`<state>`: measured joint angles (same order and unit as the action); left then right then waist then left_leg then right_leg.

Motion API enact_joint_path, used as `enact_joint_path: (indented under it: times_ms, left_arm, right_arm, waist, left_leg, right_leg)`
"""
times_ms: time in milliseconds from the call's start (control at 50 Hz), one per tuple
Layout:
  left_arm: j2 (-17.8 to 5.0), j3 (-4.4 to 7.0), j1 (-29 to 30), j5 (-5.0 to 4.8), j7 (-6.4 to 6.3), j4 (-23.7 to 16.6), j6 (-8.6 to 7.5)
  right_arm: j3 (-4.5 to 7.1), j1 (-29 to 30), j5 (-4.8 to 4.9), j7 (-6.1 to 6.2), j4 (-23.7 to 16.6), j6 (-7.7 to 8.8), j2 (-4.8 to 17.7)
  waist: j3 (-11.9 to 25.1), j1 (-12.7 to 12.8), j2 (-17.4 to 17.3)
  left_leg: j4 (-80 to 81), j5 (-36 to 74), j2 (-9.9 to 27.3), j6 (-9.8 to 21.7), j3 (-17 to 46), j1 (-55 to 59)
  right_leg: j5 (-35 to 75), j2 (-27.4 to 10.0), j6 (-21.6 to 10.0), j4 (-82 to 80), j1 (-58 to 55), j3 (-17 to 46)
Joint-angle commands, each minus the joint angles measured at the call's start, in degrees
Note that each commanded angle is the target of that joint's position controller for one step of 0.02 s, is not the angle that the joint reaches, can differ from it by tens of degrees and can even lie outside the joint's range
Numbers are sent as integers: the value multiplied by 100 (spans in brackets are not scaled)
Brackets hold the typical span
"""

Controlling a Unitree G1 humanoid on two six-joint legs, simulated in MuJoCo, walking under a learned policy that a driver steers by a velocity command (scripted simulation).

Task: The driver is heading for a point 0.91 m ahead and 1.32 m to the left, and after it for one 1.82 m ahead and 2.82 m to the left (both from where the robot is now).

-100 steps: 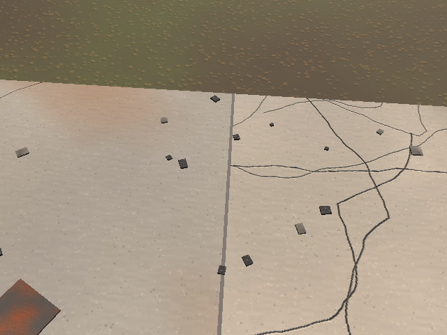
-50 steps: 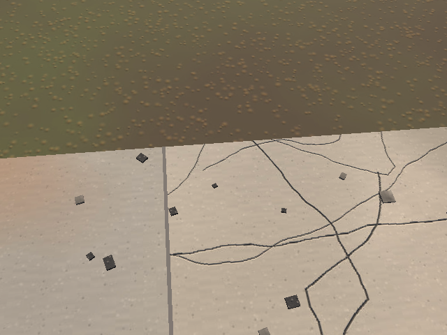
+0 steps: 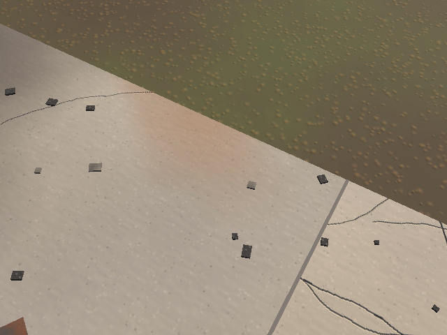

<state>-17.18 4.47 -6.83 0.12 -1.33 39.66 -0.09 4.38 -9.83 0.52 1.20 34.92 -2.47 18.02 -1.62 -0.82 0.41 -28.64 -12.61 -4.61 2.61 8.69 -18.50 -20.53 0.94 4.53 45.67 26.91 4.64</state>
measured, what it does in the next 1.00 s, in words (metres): walks ahead, turning left: right foot, then left foot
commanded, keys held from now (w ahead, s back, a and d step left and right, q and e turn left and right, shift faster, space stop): q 0.14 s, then w+q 0.86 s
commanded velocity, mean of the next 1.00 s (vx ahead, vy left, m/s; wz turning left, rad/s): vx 0.31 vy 0.00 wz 0.60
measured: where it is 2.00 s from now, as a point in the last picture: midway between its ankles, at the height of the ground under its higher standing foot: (25, 270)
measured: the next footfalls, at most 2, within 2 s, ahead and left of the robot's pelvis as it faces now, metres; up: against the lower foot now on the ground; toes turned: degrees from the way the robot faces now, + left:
right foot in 0.10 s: +0.06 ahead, -0.13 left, +0.00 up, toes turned +9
left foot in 0.56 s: +0.09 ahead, +0.17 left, +0.00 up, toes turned +23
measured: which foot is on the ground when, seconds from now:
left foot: down 0.00-0.10, up 0.12-0.54, down 0.56-1.00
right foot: up 0.00-0.08, down 0.10-0.56, up 0.58-1.00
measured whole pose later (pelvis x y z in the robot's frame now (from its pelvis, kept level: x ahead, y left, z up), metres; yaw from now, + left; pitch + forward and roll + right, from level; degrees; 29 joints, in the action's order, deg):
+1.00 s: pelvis +0.25 +0.16 -0.01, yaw +36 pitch +3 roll -1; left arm -15.8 2.3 3.1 -0.2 2.9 35.7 -6.5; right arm 3.6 -26.6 1.7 1.8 44.0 1.8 16.7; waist -2.2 -6.0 2.2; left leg -19.9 -24.6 -4.0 4.0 12.0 2.7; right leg 2.5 1.4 0.1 27.4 33.1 2.6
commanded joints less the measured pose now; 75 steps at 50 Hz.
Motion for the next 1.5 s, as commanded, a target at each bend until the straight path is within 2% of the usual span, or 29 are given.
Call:
enact_joint_path:
  times_ms: [20, 80, 100, 120, 140, 160, 220, 340, 480, 520, 560, 580, 600, 620, 680, 740, 840, 960, 1000, 1020, 1040, 1060, 1080, 1120, 1160, 1260, 1380, 1460, 1500]
  left_arm:
    - [-532, 143, 123, -44, 56, -462, -144]
    - [-521, 182, -247, -48, 117, -384, -221]
    - [-707, 243, -399, 1, 100, -351, -229]
    - [-1082, 312, -462, 99, 52, -425, -191]
    - [-1286, 352, -412, 269, 85, -363, -165]
    - [-965, 274, -289, 207, 67, -490, -189]
    - [-630, 158, -97, -29, -59, -516, -184]
    - [-844, 221, -791, 13, -104, -391, -262]
    - [-1155, 336, -721, -153, 116, -226, -351]
    - [-1140, 329, -593, -237, 166, -168, -309]
    - [-677, 161, -719, -93, 178, -140, -323]
    - [-130, -21, -501, 147, 172, -583, -393]
    - [-477, 22, -185, -60, 151, -803, -568]
    - [-848, 108, 48, -263, 192, -836, -677]
    - [-831, 128, -117, 71, 204, -572, -743]
    - [-675, 90, -83, 103, 254, -472, -654]
    - [-267, -93, 1070, 16, 326, -712, -646]
    - [-468, -24, 1502, -51, 434, -866, -739]
    - [-642, 74, 1007, -48, 382, -772, -758]
    - [-813, 174, 343, -34, 324, -634, -766]
    - [-1006, 238, -628, 46, 269, -524, -758]
    - [-1416, 337, -1362, 121, 233, -393, -698]
    - [-1057, 245, -1430, 11, 294, -323, -668]
    - [-494, 91, -738, -21, 196, -393, -561]
    - [-356, 32, -416, 80, 183, -264, -569]
    - [-557, 131, -338, -1, 188, 42, -716]
    - [-854, 186, -555, -37, 158, 256, -607]
    - [-1113, 255, -908, -163, 163, 428, -457]
    - [-1288, 301, -909, -222, 137, 441, -369]
  right_arm:
    - [292, 196, 23, -15, -425, 44, 1016]
    - [266, 406, 118, 1, -467, -1, 949]
    - [225, 315, 119, 26, -475, 0, 800]
    - [134, 4, 29, 19, -465, 10, 453]
    - [233, 66, 86, 28, -620, 70, 718]
    - [367, -119, 8, 34, -465, 97, 1144]
    - [342, -107, 41, -19, -294, 0, 890]
    - [153, 500, 62, -179, -573, 174, 435]
    - [70, 354, 90, -341, -528, 264, 363]
    - [101, -88, 93, -348, -364, 260, 374]
    - [392, -1433, 151, -262, 47, 247, 886]
    - [523, -1919, 113, -179, 7, 295, 1714]
    - [448, -1837, 100, -261, -194, 480, 1635]
    - [297, -1661, 70, -296, -146, 594, 1157]
    - [84, -881, -1, -256, -211, 604, 635]
    - [86, -863, -13, -126, -102, 629, 727]
    - [120, -1338, 76, 24, 290, 594, 790]
    - [172, -1615, 141, 101, 619, 501, 829]
    - [207, -1503, 107, 104, 612, 443, 852]
    - [184, -1384, 86, 78, 558, 426, 797]
    - [106, -1169, 19, 39, 376, 421, 635]
    - [-66, -2050, 6, 15, 350, 456, -1]
    - [-91, -2290, 155, -6, 356, 503, 265]
    - [88, -1129, 216, 4, 223, 478, 896]
    - [101, -815, 87, -27, 104, 447, 681]
    - [-3, -626, 72, -58, -30, 302, 222]
    - [-83, 332, 76, -276, -219, 447, 134]
    - [-67, 884, 98, -405, -515, 438, 208]
    - [33, 703, 60, -425, -573, 407, 396]
  waist:
    - [688, -23, -1020]
    - [730, 251, -990]
    - [819, 251, -773]
    - [993, 49, 438]
    - [616, -20, 1780]
    - [632, 14, 1126]
    - [239, 73, 828]
    - [153, 524, 830]
    - [-30, 367, 836]
    - [21, 50, 626]
    - [620, -541, -217]
    - [709, -490, -2054]
    - [1020, -628, -1608]
    - [518, -587, -1119]
    - [21, -77, -497]
    - [88, 56, -515]
    - [-91, -276, -576]
    - [-203, -295, -666]
    - [50, -50, -835]
    - [531, 301, -841]
    - [1408, 784, -720]
    - [2552, 539, 849]
    - [2963, 477, 1694]
    - [1047, 536, 415]
    - [301, 211, 312]
    - [-77, 38, 351]
    - [-235, 392, 151]
    - [-392, 525, 192]
    - [-149, 304, 353]
  left_leg:
    - [597, 1352, 1383, 1042, 1846, 709]
    - [250, 1399, 1110, 751, 2010, 620]
    - [-43, 749, 879, 475, 1852, 230]
    - [-1263, -1033, 279, 105, 1051, -500]
    - [-2367, -2563, -362, -212, 72, -1574]
    - [-3447, -2256, 112, -395, 120, -1738]
    - [-4001, -978, 408, -582, -193, -2342]
    - [-2904, -503, 717, -662, -671, -2442]
    - [-1212, -633, 798, -241, -1165, -854]
    - [-508, -321, 602, -30, -1460, 7]
    - [-87, -439, 416, 304, -1114, 2056]
    - [718, -948, 1980, 1128, 1960, 3120]
    - [1678, -2219, 2537, 1900, 3912, 3208]
    - [1745, -2138, 2524, 1797, 3372, 3017]
    - [1616, -378, 1750, 1242, 1657, 1802]
    - [1662, 1286, 1504, 1193, 1025, 1485]
    - [1594, 1640, 1130, 871, 542, 1084]
    - [1166, 1640, 1460, 720, 1161, 1595]
    - [607, 2873, 1416, 595, 1200, 1752]
    - [-142, 3600, 1160, 451, 1048, 1635]
    - [-1464, 3072, 865, 284, 963, 841]
    - [-3725, -168, 30, -143, 469, -1167]
    - [-4737, -2133, 13, -242, 450, -2079]
    - [-4872, -1181, 659, -276, 28, -2416]
    - [-4387, -764, 1028, -237, -69, -1941]
    - [-3490, -271, 1272, -298, -219, -1963]
    - [-1567, 1411, 1124, -237, -691, -1763]
    - [-867, 995, 979, -19, -970, -1815]
    - [-733, 357, 645, 199, -1271, -1331]
  right_leg:
    - [-88, 140, -75, -599, -219, 2]
    - [770, 161, -256, -2118, -1076, -90]
    - [1353, -274, -424, -2451, -1726, 153]
    - [2235, -1513, -898, -2600, -2396, 1214]
    - [3002, -2393, -1891, -2816, -2103, 2514]
    - [2173, -2456, -2081, -2916, -2059, 2351]
    - [-357, -1645, -1471, -3209, -2115, 1357]
    - [-524, -1695, -1481, -3586, -2501, 614]
    - [-128, -1846, -1379, -3466, -1760, -266]
    - [-144, -1825, -1247, -2993, -1454, -548]
    - [844, -1258, -822, -701, -536, -1389]
    - [-1126, -444, -275, 1893, 1574, -1518]
    - [-1297, -31, -279, 2836, 2692, -280]
    - [-796, -372, -447, 2982, 3058, -58]
    - [534, -761, -518, 1857, 2131, -74]
    - [1185, -564, -278, 1174, 1699, -253]
    - [2523, -114, -171, -889, 1071, -392]
    - [2493, 0, -442, -1817, 513, -128]
    - [1893, 103, -616, -1844, -203, -268]
    - [2010, 114, -791, -1973, -1210, -412]
    - [1969, -495, -1136, -1670, -2956, 93]
    - [1320, -2049, -1988, -1583, -5411, 2332]
    - [15, -2625, -2228, -2479, -5657, 4156]
    - [-275, -2134, -1731, -2871, -3741, 2531]
    - [754, -1724, -1623, -3225, -2282, 1486]
    - [1608, -1678, -1751, -3850, -1669, 268]
    - [2259, -1415, -1451, -3814, -2110, -992]
    - [2689, -1665, -1294, -3560, -2878, -1245]
    - [4438, -1697, -1174, -2858, -3183, -1454]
